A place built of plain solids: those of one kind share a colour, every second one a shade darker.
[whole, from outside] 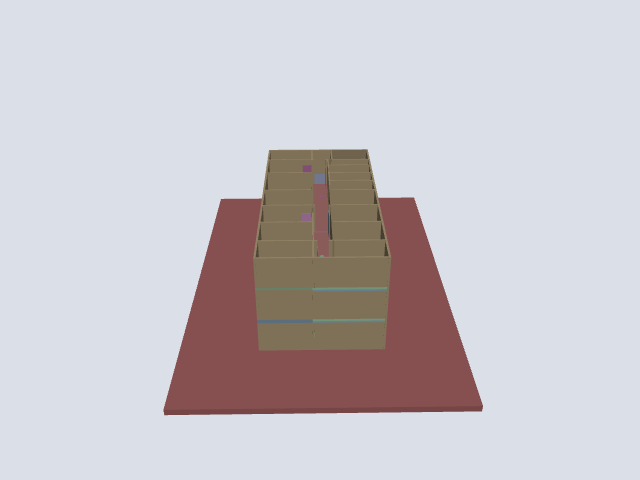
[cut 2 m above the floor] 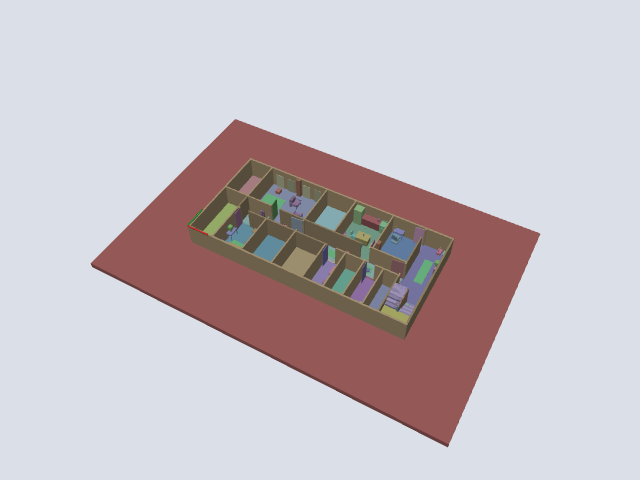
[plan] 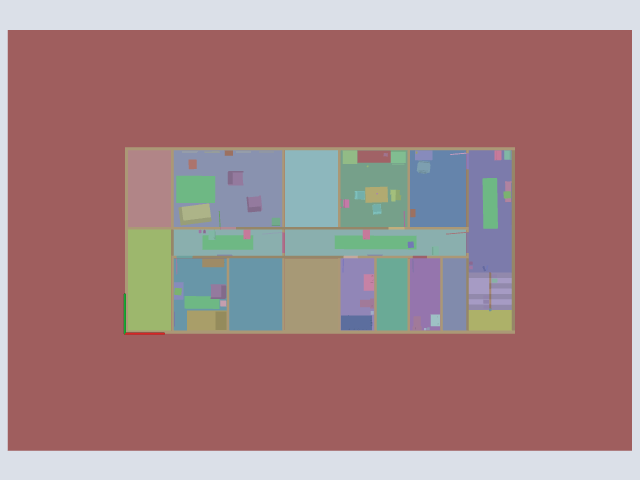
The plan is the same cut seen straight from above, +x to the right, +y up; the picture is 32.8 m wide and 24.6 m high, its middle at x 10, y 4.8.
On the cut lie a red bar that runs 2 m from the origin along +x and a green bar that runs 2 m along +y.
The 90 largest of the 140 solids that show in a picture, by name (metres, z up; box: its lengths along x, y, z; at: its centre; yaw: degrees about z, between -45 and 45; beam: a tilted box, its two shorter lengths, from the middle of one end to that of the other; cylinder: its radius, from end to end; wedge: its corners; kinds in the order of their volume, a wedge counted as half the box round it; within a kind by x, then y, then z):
{
 "under_1": {"box": [31.99, 21.56, 0.5], "at": [9.99, 4.78, -0.33]},
 "wall_1": {"box": [0.16, 5.18, 8.4], "at": [0.08, 2.75, 3.9]},
 "wall_2": {"box": [0.16, 3.93, 8.4], "at": [0.08, 7.43, 3.9]},
 "wall_3": {"box": [0.13, 3.7, 8.4], "at": [2.44, 2.01, 3.9]},
 "wall_4": {"box": [0.13, 0.27, 5.3], "at": [2.44, 4.12, 5.45]},
 "wall_5": {"box": [0.13, 1.35, 2.8], "at": [2.44, 4.67, 1.1]},
 "wall_6": {"box": [0.13, 0.26, 5.3], "at": [2.44, 5.21, 5.45]},
 "wall_7": {"box": [4.88, 0.13, 2.8], "at": [2.44, 5.41, 1.1]},
 "wall_8": {"box": [0.13, 3.93, 8.4], "at": [2.44, 7.43, 3.9]},
 "wall_9": {"box": [6.81, 0.13, 5.3], "at": [3.4, 5.41, 5.45]},
 "wall_10": {"box": [0.13, 3.7, 8.4], "at": [5.29, 2.01, 3.9]},
 "wall_11": {"box": [0.13, 3.93, 5.3], "at": [5.29, 7.43, 5.45]},
 "wall_12": {"box": [8.83, 0.13, 2.5], "at": [6.79, 3.92, 6.85]},
 "wall_13": {"box": [7.73, 0.13, 2.8], "at": [7.33, 3.92, 1.1]},
 "wall_14": {"box": [0.13, 3.7, 8.4], "at": [8.13, 2.01, 3.9]},
 "wall_15": {"box": [0.13, 3.93, 8.4], "at": [8.13, 7.43, 3.9]},
 "wall_16": {"box": [7.81, 0.13, 2.8], "at": [9.61, 5.41, 1.1]},
 "wall_17": {"box": [19.99, 0.16, 8.4], "at": [9.99, 0.08, 3.9]},
 "wall_18": {"box": [19.99, 0.16, 8.4], "at": [9.99, 9.48, 3.9]},
 "wall_19": {"box": [0.13, 3.7, 8.4], "at": [10.98, 2.01, 3.9]},
 "wall_20": {"box": [0.13, 3.93, 8.4], "at": [10.98, 7.43, 3.9]},
 "wall_21": {"box": [8.89, 0.13, 2.5], "at": [12.07, 5.41, 6.85]},
 "wall_22": {"box": [0.13, 3.7, 8.4], "at": [12.85, 2.01, 3.9]},
 "wall_23": {"box": [2.83, 0.13, 8.4], "at": [13.35, 3.92, 3.9]},
 "wall_24": {"box": [0.13, 3.7, 8.4], "at": [14.54, 2.01, 3.9]},
 "wall_25": {"box": [0.13, 3.93, 8.4], "at": [14.54, 7.43, 3.9]},
 "wall_26": {"box": [3.29, 0.13, 2.8], "at": [15.97, 5.41, 1.1]},
 "wall_27": {"box": [0.13, 3.7, 8.4], "at": [16.23, 2.01, 3.9]},
 "wall_28": {"box": [2.13, 0.13, 8.4], "at": [16.55, 3.92, 3.9]},
 "wall_29": {"box": [0.13, 3.33, 2.5], "at": [17.55, 1.82, 6.85]},
 "wall_30": {"box": [0.13, 3.7, 5.6], "at": [17.55, 2.01, 2.5]},
 "wall_31": {"box": [0.13, 2.96, 2.8], "at": [17.55, 6.95, 1.1]},
 "wall_32": {"box": [0.13, 3.93, 5.3], "at": [17.55, 7.43, 5.45]},
 "wall_33": {"box": [0.16, 3.33, 2.5], "at": [19.91, 1.82, 6.85]},
 "wall_34": {"box": [0.16, 1.72, 2.5], "at": [19.91, 4.48, 6.85]},
 "wall_35": {"box": [0.16, 9.24, 2.8], "at": [19.91, 4.78, 1.1]},
 "wall_36": {"box": [0.16, 3.93, 5.3], "at": [19.91, 7.43, 5.45]},
 "stair_1": {"box": [1.05, 1.91, 1.88], "at": [18.14, 2.17, 0.64]},
 "stair_2": {"box": [1.05, 1.64, 2.05], "at": [18.14, 2.31, 0.72]},
 "stair_3": {"box": [1.05, 1.37, 2.23], "at": [18.14, 2.45, 0.81]},
 "stair_4": {"box": [1.05, 1.09, 2.4], "at": [18.14, 2.58, 0.9]},
 "stair_5": {"box": [1.05, 0.82, 2.58], "at": [18.14, 2.72, 0.99]},
 "stair_6": {"box": [1.05, 0.55, 2.75], "at": [18.14, 2.86, 1.07]},
 "stair_7": {"box": [1.05, 0.27, 2.92], "at": [18.14, 2.99, 1.16]},
 "stair_8": {"box": [1.05, 0.27, 1.52], "at": [19.3, 1.35, 0.46]},
 "stair_9": {"box": [1.05, 0.55, 1.35], "at": [19.3, 1.49, 0.38]},
 "stair_10": {"box": [1.05, 0.82, 1.18], "at": [19.3, 1.63, 0.29]},
 "stair_11": {"box": [1.05, 1.09, 1.0], "at": [19.3, 1.76, 0.2]},
 "stair_12": {"box": [1.05, 1.37, 0.82], "at": [19.3, 1.9, 0.11]},
 "stair_13": {"box": [1.05, 1.64, 0.65], "at": [19.3, 2.04, 0.03]},
 "stair_14": {"box": [1.05, 1.91, 0.47], "at": [19.3, 2.17, -0.06]},
 "floor_common_room_1": {"box": [5.57, 3.93, 0.5], "at": [5.29, 7.43, -0.25]},
 "floor_study_1": {"box": [2.72, 3.7, 0.5], "at": [3.86, 2.01, -0.25]},
 "floor_study_2": {"box": [2.72, 3.7, 0.5], "at": [6.71, 2.01, -0.25]},
 "floor_corridor_1": {"box": [5.57, 1.35, 0.5], "at": [5.29, 4.67, -0.25]},
 "floor_corridor_2": {"box": [9.29, 1.35, 0.5], "at": [12.85, 4.67, -0.25]},
 "floor_entrance_hall_1": {"box": [2.21, 6.27, 0.5], "at": [18.73, 6.26, -0.25]},
 "floor_pantry_1": {"box": [3.43, 3.93, 0.5], "at": [12.77, 7.43, -0.25]},
 "floor_escape_stair_1": {"box": [2.21, 5.18, 0.5], "at": [1.26, 2.75, -0.25]},
 "floor_lodge_1": {"box": [2.88, 3.93, 0.5], "at": [16.05, 7.43, -0.25]},
 "floor_trunk_room_1": {"box": [2.72, 3.93, 0.5], "at": [9.56, 7.43, -0.25]},
 "floor_bicycle_store_1": {"box": [2.72, 3.7, 0.5], "at": [9.56, 2.01, -0.25]},
 "floor_escape_foot_1": {"box": [2.21, 3.93, 0.5], "at": [1.26, 7.43, -0.25]},
 "stair_landing_1": {"box": [2.21, 1.06, 1.7], "at": [18.73, 0.69, 0.55]},
 "upper_floor_corridor_1": {"box": [5.57, 1.35, 0.16], "at": [5.29, 4.67, 5.52]},
 "upper_floor_corridor_2": {"box": [9.29, 1.35, 0.16], "at": [12.85, 4.67, 5.52]},
 "floor_bathroom_1": {"box": [1.73, 3.7, 0.5], "at": [11.91, 2.01, -0.25]},
 "floor_drying_room_1": {"box": [1.57, 3.7, 0.5], "at": [13.7, 2.01, -0.25]},
 "floor_wc_1": {"box": [1.55, 3.7, 0.5], "at": [15.38, 2.01, -0.25]},
 "floor_cleaners_cupboard_1": {"box": [1.2, 3.7, 0.5], "at": [16.89, 2.01, -0.25]},
 "fridge_1": {"box": [0.75, 0.7, 1.72], "at": [11.54, 9.04, 0.86]},
 "child_bed_1": {"box": [2.06, 1.06, 0.4], "at": [4.21, 0.66, 0.38]},
 "counter_run_1": {"box": [1.71, 0.61, 0.78], "at": [12.78, 9.09, 0.49]},
 "rug_1": {"box": [2.0, 1.4, 0.08], "at": [3.63, 7.39, -0.03], "yaw": -0.1},
 "rug_2": {"box": [2.6, 0.75, 0.08], "at": [5.28, 4.67, -0.03]},
 "rug_3": {"box": [4.2, 0.7, 0.08], "at": [12.85, 4.67, -0.03], "yaw": -0.2},
 "rug_4": {"box": [0.75, 2.6, 0.08], "at": [18.73, 6.67, -0.03], "yaw": 1.0},
 "wall_band_1": {"box": [0.16, 5.18, 0.31], "at": [0.08, 2.75, 2.65]},
 "wall_band_2": {"box": [0.16, 5.18, 0.31], "at": [0.08, 2.75, 5.45]},
 "wall_band_3": {"box": [0.16, 3.93, 0.31], "at": [0.08, 7.43, 2.65]},
 "sofa_1": {"box": [1.6, 0.93, 0.34], "at": [3.59, 6.12, 0.28], "yaw": 7.3},
 "sofa_2": {"box": [1.6, 0.23, 0.39], "at": [3.64, 5.76, 0.65], "yaw": 7.3},
 "upper_floor_landing_1": {"box": [2.21, 1.72, 0.16], "at": [18.73, 4.48, 5.52]},
 "kitchen_table_1": {"box": [1.06, 0.71, 0.72], "at": [12.9, 7.12, 0.36], "yaw": 1.5},
 "bathtub_1": {"box": [1.6, 0.76, 0.41], "at": [11.87, 0.55, 0.2]},
 "billy_1": {"box": [0.42, 0.28, 2.02], "at": [5.33, 9.25, 1.01]},
 "billy_2": {"box": [0.28, 0.42, 2.02], "at": [14.76, 6.18, 1.01]},
 "range_cooker_1": {"box": [0.76, 0.65, 0.94], "at": [14.01, 9.06, 0.47]},
 "basin_vanity_1": {"box": [0.53, 0.86, 0.82], "at": [12.51, 2.62, 0.41]},
 "wall_foot_1": {"box": [0.16, 5.18, 0.17], "at": [0.08, 2.75, 2.73]}
}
